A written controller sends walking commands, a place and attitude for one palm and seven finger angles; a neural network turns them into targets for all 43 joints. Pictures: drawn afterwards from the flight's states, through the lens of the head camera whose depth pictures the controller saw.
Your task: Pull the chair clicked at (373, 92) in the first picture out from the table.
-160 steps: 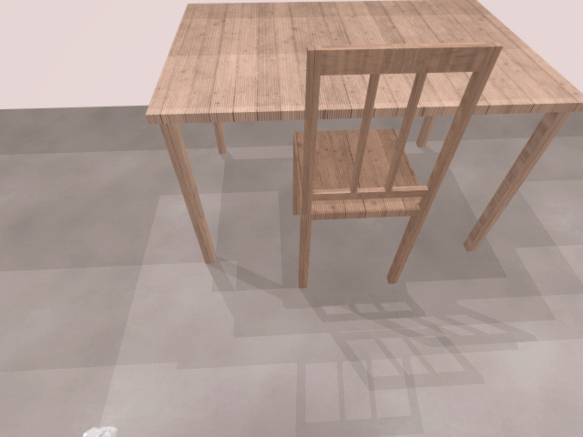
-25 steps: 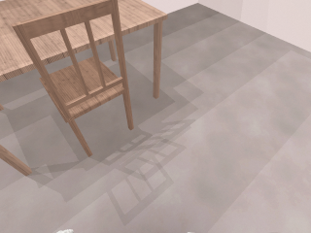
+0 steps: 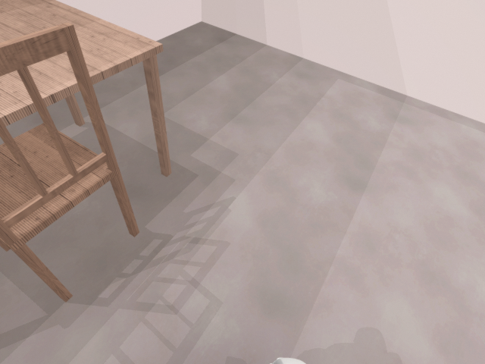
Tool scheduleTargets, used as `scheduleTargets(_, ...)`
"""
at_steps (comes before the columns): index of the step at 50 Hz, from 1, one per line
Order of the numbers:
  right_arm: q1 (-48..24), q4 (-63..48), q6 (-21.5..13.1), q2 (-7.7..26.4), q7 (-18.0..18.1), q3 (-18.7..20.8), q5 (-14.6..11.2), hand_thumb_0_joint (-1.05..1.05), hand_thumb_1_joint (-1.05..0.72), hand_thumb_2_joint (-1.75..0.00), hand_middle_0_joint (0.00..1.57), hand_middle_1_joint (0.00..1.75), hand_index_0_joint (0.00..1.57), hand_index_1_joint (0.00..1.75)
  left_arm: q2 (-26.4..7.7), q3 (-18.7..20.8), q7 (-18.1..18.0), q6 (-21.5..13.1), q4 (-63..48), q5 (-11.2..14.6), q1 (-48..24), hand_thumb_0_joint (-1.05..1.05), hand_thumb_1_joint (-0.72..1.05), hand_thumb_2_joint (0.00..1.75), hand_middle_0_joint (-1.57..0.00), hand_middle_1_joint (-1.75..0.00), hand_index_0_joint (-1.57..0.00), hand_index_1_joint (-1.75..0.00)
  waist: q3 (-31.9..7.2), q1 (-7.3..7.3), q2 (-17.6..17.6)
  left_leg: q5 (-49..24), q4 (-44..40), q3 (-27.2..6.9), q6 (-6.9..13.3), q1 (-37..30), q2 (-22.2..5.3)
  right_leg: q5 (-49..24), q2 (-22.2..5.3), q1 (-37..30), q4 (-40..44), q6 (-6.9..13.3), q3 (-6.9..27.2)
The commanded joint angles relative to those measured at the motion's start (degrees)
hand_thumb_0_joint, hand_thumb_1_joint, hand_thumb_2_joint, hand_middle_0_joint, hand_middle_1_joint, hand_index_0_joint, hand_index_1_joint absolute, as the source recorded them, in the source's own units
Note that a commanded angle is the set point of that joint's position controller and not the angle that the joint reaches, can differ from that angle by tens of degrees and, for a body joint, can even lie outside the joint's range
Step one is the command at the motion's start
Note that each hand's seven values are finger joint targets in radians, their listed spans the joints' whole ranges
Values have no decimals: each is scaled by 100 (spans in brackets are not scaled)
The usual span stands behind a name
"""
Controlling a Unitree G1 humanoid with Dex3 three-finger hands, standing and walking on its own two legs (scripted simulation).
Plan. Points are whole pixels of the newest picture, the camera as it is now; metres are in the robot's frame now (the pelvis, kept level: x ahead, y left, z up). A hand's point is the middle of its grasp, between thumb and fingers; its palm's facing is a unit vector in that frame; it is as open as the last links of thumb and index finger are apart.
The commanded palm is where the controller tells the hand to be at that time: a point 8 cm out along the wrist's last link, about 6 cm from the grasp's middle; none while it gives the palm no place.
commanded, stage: walk to a spot facing it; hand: left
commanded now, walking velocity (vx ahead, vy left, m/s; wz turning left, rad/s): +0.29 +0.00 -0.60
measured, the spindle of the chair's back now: (14, 148) +0.57 +0.59 -0.07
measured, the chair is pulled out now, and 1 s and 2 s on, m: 0.00 0.00 0.00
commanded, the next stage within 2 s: turn to face it in 1.02 s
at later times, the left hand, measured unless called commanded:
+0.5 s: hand (217, 282) +0.32 +0.06 -0.17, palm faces -0.31 -0.93 -0.19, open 7.4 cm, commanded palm none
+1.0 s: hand (211, 239) +0.43 +0.08 -0.18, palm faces -0.39 -0.91 -0.14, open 7.4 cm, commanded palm none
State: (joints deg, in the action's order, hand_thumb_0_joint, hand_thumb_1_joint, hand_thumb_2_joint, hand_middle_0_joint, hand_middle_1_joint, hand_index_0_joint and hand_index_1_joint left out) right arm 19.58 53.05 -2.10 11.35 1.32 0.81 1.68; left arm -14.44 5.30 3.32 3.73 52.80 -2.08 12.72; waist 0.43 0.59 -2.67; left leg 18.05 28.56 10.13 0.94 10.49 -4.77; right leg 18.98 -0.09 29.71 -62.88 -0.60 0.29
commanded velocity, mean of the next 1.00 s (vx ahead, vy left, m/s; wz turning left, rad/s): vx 0.28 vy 0.00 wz -0.45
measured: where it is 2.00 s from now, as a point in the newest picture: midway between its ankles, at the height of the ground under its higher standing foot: (273, 319)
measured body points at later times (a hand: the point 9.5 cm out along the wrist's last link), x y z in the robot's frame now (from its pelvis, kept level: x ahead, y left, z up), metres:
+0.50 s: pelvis +0.15 -0.08 -0.02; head +0.19 -0.09 +0.43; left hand +0.34 +0.11 -0.16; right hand +0.05 -0.30 -0.17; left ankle +0.13 +0.08 -0.64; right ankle +0.19 -0.18 -0.74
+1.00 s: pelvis +0.34 -0.08 +0.00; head +0.38 -0.06 +0.45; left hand +0.45 +0.13 -0.17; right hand +0.29 -0.32 -0.13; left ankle +0.39 -0.01 -0.74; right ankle +0.27 -0.21 -0.64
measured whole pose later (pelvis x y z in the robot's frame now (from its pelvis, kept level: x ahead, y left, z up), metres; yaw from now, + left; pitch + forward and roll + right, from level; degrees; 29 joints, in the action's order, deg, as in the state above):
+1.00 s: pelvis +0.34 -0.08 +0.00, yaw -30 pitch -1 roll -1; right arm 14.0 55.2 -4.2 8.4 2.0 2.3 1.1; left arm -12.0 5.5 2.1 1.5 59.0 -1.9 18.0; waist 2.3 -2.2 -3.1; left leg 14.2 25.9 14.2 1.9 10.8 -5.0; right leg 15.5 -4.0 31.3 -67.1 -0.9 -2.5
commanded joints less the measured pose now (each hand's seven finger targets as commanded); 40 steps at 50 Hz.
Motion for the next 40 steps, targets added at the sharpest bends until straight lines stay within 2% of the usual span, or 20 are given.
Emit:
scheduleTargets(1,424,-106,-223,799,91,218,-46,0,-90,-90,20,30,20,30,-107,9,63,-228,-508,8,-502,0,90,90,-20,-30,-20,-30,492,78,983,-373,-1812,-876,411,-736,-1404,-623,-432,1283,-404,-175,-90)
scheduleTargets(5,1006,221,-249,747,87,241,-44,0,-90,-90,20,30,20,30,44,-73,72,-242,-540,11,-975,0,90,90,-20,-30,-20,-30,519,261,999,-1529,-1645,-404,526,-1415,-1541,-632,-554,1598,251,-212,-392)
scheduleTargets(11,1121,478,-204,736,31,292,29,0,-90,-90,20,30,20,30,177,-142,88,-307,-621,29,-1695,0,90,90,-20,-30,-20,-30,770,406,1205,-1975,-1415,319,448,-1241,-1684,-585,-486,858,1846,3,-704)
scheduleTargets(13,993,477,-200,820,23,341,34,0,-90,-90,20,30,20,30,106,-121,74,-370,-574,31,-1531,0,90,90,-20,-30,-20,-30,581,284,1213,-2849,-968,536,379,-1379,-1726,-350,-299,347,2290,176,-844)
scheduleTargets(14,943,457,-197,897,15,374,28,0,-90,-90,20,30,20,30,32,-94,58,-414,-479,31,-1240,0,90,90,-20,-30,-20,-30,336,134,1174,-3809,-418,690,334,-1447,-1706,-131,-91,-184,2520,291,-1012)
scheduleTargets(15,870,439,-184,978,-7,396,4,0,-90,-90,20,30,20,30,-91,-60,25,-460,-305,32,-725,0,90,90,-20,-30,-20,-30,18,-116,1049,-4558,375,859,228,-1282,-1614,-204,155,-1003,2796,397,-1211)
scheduleTargets(16,728,371,-176,985,-32,384,-42,0,-90,-90,20,30,20,30,-306,26,-7,-536,-16,19,182,0,90,90,-20,-30,-20,-30,-507,-577,848,-4490,1582,1031,-1,-667,-1430,-697,329,-2471,3152,489,-1297)
scheduleTargets(17,760,230,-170,699,-122,327,-139,0,-90,-90,20,30,20,30,-963,196,-87,-619,202,9,1018,0,90,90,-20,-30,-20,-30,-1244,-921,-170,-2229,3220,938,-223,1087,-1130,-500,-785,-4415,3343,878,91)
scheduleTargets(18,547,-72,-195,365,-86,248,-187,0,-90,-90,20,30,20,30,-1542,308,-179,-634,300,131,1557,0,90,90,-20,-30,-20,-30,-1742,-966,-980,1666,5073,342,-495,2697,-271,-1195,-2441,-5174,4013,1559,3057)
scheduleTargets(19,16,-175,-189,515,-46,291,-178,0,-90,-90,20,30,20,30,-1692,352,-239,-552,288,225,1407,0,90,90,-20,-30,-20,-30,-1412,-954,-602,1500,5475,-456,-331,2961,-415,-952,-2549,-4418,4471,1647,3139)
scheduleTargets(20,-236,-223,-165,498,-33,347,-145,0,-90,-90,20,30,20,30,-1385,289,-259,-528,114,201,881,0,90,90,-20,-30,-20,-30,-799,-735,-271,985,5614,-749,-298,2964,-512,103,-2411,-3493,4777,1560,3044)
scheduleTargets(21,-330,-138,-143,496,-50,338,-78,0,-90,-90,20,30,20,30,-1025,163,-285,-545,5,183,379,0,90,90,-20,-30,-20,-30,-161,-502,-108,440,5250,-858,-292,2830,-763,267,-2123,-2515,4901,1405,2402)
scheduleTargets(23,34,104,-1,371,-71,313,3,0,-90,-90,20,30,20,30,-645,27,-325,-628,-85,105,-125,0,90,90,-20,-30,-20,-30,83,-18,-16,41,4464,-752,-364,2149,-775,-310,-1602,-1439,5031,1152,1359)
scheduleTargets(25,347,205,71,293,-93,318,22,0,-90,-90,20,30,20,30,-569,15,-344,-673,-23,50,-171,0,90,90,-20,-30,-20,-30,-32,187,-234,-58,3805,-659,-406,1811,-656,-499,-1325,-1171,5036,1083,930)
scheduleTargets(28,-26,69,84,267,-155,322,41,0,-90,-90,20,30,20,30,-501,27,-314,-700,60,65,67,0,90,90,-20,-30,-20,-30,45,84,-356,-439,3019,-578,-455,1918,-512,-154,-1115,-1175,5156,1091,866)
scheduleTargets(34,-1051,-346,-50,291,-242,303,-9,0,-90,-90,20,30,20,30,-608,2,-312,-707,187,67,487,0,90,90,-20,-30,-20,-30,292,-222,-470,-379,1310,-539,-371,1568,-158,-103,-1227,-1602,5074,1104,1198)
scheduleTargets(36,-959,-325,-119,309,-218,315,-25,0,-90,-90,20,30,20,30,-611,19,-335,-695,208,74,474,0,90,90,-20,-30,-20,-30,276,-127,-317,-457,608,-484,-352,849,-24,-281,-1209,-1509,4749,1011,1214)
scheduleTargets(38,-326,-90,-177,561,-136,358,-16,0,-90,-90,20,30,20,30,-501,11,-309,-642,162,115,399,0,90,90,-20,-30,-20,-30,155,172,125,-487,-124,-505,-298,-583,-4,-360,-759,-814,3837,749,932)
scheduleTargets(39,329,57,-223,1061,-65,473,48,0,-90,-90,20,30,20,30,-202,-22,-262,-631,86,142,480,0,90,90,-20,-30,-20,-30,-243,438,1213,200,-700,-1843,62,-1604,-1006,-88,-174,15,2353,487,506)
scheduleTargets(40,905,111,-185,1598,-50,569,63,0,-90,-90,20,30,20,30,8,-79,-220,-666,-62,147,424,0,90,90,-20,-30,-20,-30,-415,580,2244,429,-1435,-3362,609,-1962,-2403,1353,251,876,522,211,-287)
